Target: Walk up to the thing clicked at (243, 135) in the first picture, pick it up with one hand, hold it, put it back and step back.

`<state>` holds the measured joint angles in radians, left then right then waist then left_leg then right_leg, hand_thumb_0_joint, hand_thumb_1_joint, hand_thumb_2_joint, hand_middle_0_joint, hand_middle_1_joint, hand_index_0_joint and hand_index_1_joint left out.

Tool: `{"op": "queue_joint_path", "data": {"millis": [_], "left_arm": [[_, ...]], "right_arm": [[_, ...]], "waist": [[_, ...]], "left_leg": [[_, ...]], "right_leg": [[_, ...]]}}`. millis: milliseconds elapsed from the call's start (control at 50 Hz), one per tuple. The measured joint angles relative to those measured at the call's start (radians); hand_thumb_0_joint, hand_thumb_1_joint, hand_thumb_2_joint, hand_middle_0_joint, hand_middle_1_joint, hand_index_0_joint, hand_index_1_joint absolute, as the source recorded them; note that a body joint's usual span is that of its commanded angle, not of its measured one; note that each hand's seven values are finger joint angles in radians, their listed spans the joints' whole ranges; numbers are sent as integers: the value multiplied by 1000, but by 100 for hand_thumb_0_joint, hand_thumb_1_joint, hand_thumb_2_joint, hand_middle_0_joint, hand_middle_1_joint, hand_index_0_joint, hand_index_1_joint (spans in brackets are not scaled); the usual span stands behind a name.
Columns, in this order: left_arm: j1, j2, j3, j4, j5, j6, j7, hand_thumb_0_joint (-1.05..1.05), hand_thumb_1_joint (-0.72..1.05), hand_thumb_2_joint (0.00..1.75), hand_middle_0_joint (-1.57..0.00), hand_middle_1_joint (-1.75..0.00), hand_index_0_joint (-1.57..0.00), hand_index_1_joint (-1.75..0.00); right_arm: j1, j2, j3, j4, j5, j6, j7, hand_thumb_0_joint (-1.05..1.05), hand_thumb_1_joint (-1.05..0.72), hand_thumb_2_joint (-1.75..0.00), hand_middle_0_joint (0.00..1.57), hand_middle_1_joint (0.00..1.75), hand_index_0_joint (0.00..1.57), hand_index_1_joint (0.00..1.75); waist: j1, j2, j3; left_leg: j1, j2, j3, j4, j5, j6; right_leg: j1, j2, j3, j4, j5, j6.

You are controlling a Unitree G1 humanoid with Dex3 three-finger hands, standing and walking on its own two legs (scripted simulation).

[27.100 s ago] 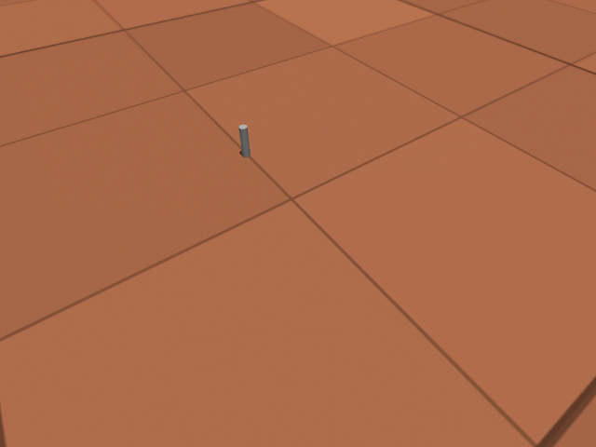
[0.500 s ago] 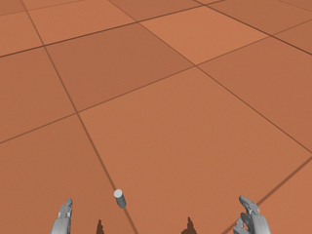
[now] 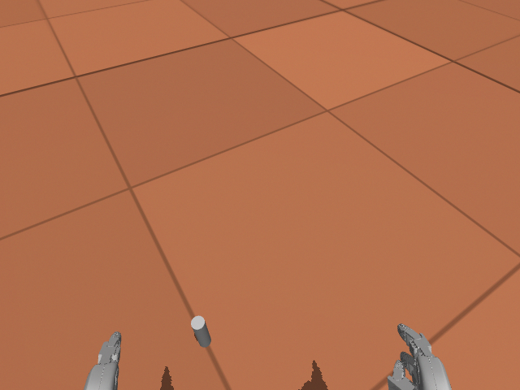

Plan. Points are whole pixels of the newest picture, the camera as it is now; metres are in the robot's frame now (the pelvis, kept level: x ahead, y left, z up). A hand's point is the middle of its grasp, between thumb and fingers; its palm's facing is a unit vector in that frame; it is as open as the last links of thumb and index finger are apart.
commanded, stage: home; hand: left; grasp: from the side
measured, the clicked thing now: (201, 332) +0.44 +0.20 -0.63
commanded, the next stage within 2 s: stand in 0.60 s
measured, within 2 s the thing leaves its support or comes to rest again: neither
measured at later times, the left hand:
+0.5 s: hand out of the picture +0.17 +0.18 -0.06, palm faces +0.11 -0.95 -0.28, open 17.4 cm
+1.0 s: hand (145, 388) +0.17 +0.18 -0.06, palm faces +0.11 -0.95 -0.28, open 13.0 cm
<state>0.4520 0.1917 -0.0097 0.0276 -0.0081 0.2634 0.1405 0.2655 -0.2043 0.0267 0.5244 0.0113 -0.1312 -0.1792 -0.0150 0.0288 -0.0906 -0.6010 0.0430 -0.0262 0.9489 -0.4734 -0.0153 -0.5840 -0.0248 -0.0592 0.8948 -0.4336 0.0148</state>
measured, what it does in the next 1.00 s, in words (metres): stands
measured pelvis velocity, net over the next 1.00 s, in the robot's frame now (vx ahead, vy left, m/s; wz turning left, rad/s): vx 0.01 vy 0.00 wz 0.00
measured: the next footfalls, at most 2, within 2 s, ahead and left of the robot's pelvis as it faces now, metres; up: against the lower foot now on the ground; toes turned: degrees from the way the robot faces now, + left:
none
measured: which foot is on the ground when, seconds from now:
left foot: down 0.00-1.00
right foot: down 0.00-1.00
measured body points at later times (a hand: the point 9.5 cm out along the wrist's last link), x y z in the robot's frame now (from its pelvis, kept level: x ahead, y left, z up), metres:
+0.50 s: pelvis +0.00 +0.00 +0.00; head +0.03 +0.00 +0.45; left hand +0.16 +0.23 -0.04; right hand +0.16 -0.24 -0.07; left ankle +0.00 +0.12 -0.69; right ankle +0.01 -0.13 -0.69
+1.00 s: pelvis +0.01 +0.00 +0.00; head +0.03 +0.01 +0.45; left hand +0.16 +0.23 -0.04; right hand +0.17 -0.24 -0.07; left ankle +0.00 +0.12 -0.69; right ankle +0.01 -0.13 -0.69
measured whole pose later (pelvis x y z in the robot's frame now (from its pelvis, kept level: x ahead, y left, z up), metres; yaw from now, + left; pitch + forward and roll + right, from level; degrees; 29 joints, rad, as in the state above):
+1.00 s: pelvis +0.01 +0.00 +0.00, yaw +0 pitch +7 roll -2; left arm 0.46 0.19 -0.01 0.02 -0.01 0.26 0.14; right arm 0.27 -0.20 0.03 0.53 0.01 -0.13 -0.18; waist -0.01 0.03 -0.09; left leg -0.60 0.04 -0.03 0.95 -0.48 -0.01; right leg -0.58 -0.03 -0.06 0.90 -0.44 0.02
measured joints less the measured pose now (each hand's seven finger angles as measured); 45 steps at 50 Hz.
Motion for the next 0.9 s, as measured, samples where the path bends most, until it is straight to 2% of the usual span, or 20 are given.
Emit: {"op": "queue_joint_path", "data": {"millis": [740, 820, 900], "left_arm": [[6, 1, 1, -13, 0, -6, -2, -1, -52, 7, -6, -6, -6, -6], [6, 1, 0, -11, 1, -5, -2, -1, -45, 14, -10, -12, -10, -12], [5, 2, 0, -11, 0, -4, -2, -1, -28, 31, -15, -20, -15, -20]], "right_arm": [[3, 2, 0, 6, -3, -7, -3, 1, -90, -90, 20, 30, 20, 30], [2, 2, -1, 7, -3, -5, -2, 1, -90, -90, 20, 30, 20, 30], [0, 2, -1, 7, -2, -2, -1, 1, -90, -90, 20, 30, 20, 30]], "waist": [[2, -1, 1], [2, 0, -2], [2, -1, -1]], "left_leg": [[-5, -1, 0, 1, -6, 0], [-3, -1, -1, 2, -9, 0], [1, -1, 0, 2, -11, 0]], "right_leg": [[-6, 0, 0, 2, -6, 1], [-3, -1, 0, 2, -10, 1], [1, -1, 1, 3, -11, 1]]}}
